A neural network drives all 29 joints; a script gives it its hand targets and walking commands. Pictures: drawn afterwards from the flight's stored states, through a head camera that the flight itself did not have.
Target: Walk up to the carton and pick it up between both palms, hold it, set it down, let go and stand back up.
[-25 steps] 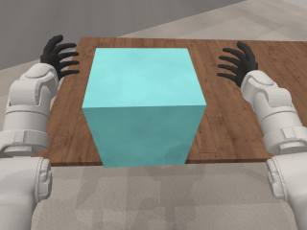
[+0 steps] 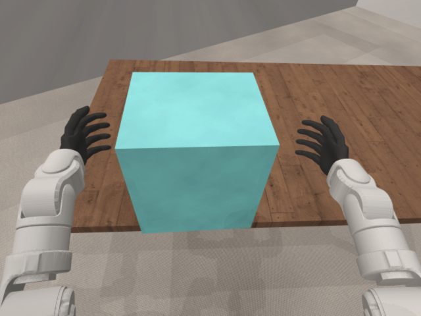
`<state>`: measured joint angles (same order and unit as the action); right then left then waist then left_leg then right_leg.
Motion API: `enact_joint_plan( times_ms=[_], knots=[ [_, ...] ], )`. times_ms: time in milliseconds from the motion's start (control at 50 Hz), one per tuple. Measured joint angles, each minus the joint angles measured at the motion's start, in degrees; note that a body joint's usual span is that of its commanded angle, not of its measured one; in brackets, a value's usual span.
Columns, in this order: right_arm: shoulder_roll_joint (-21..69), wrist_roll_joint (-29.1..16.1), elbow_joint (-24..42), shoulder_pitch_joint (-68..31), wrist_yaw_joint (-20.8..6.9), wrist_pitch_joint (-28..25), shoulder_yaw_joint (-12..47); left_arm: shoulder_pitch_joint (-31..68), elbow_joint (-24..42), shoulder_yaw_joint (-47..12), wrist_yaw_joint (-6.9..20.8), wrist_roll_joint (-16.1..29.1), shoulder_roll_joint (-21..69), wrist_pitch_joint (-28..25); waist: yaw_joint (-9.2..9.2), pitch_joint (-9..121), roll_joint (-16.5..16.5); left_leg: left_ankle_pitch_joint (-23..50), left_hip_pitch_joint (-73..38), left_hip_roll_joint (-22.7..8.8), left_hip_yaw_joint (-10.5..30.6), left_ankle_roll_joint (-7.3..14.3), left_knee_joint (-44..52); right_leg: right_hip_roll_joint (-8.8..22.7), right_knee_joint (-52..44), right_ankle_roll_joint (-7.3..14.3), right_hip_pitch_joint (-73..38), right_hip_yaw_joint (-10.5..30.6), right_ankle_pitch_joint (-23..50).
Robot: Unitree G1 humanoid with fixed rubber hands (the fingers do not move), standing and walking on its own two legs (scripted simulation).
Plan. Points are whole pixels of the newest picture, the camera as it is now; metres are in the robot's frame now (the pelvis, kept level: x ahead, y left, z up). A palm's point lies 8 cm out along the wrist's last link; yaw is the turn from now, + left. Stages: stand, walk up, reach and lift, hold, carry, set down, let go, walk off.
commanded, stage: set down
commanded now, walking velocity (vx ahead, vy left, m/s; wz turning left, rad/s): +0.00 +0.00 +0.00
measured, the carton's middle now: (195, 155) +0.43 +0.04 +0.05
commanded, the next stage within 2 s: none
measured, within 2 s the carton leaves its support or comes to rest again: neither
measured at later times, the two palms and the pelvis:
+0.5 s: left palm (78, 205) +0.28 +0.24 +0.07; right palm (330, 208) +0.29 -0.21 +0.07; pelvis +0.02 +0.00 +0.00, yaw -1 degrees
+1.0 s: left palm (78, 260) +0.22 +0.24 +0.01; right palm (327, 255) +0.23 -0.21 +0.01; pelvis +0.04 +0.00 +0.00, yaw +0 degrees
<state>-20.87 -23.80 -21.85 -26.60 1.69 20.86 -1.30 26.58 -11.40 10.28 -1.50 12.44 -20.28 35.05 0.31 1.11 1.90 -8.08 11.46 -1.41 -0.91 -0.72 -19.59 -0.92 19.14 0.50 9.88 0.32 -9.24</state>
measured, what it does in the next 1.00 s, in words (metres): stands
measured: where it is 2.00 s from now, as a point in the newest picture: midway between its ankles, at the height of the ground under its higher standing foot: outside the picture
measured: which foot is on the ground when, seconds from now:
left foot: down 0.00-1.00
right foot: down 0.00-1.00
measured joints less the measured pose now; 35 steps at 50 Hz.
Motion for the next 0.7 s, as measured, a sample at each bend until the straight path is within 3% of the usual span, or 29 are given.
enact_joint_plan(
  times_ms=[340,700],
  knots=[
    [3.4,4.1,16.4,18.9,1.1,-5.6,-0.9,-18.1,11.9,-0.3,0.4,-0.2,5.3,-7.6,-1.66,-2.6,-1.0,-0.5,-2.5,0.0,-1.0,0.0,1.1,-0.1,-0.4,0.0,-1.8,1.2,-0.5],
    [7.0,8.6,24.1,39.8,0.3,-16.1,-0.5,-35.8,12.6,-5.3,1.3,-0.1,5.2,-25.1,-3.07,-3.2,-1.4,-1.9,-5.6,0.1,-0.2,-0.1,2.2,-0.1,-2.8,0.1,-5.8,0.6,-1.4]
  ],
)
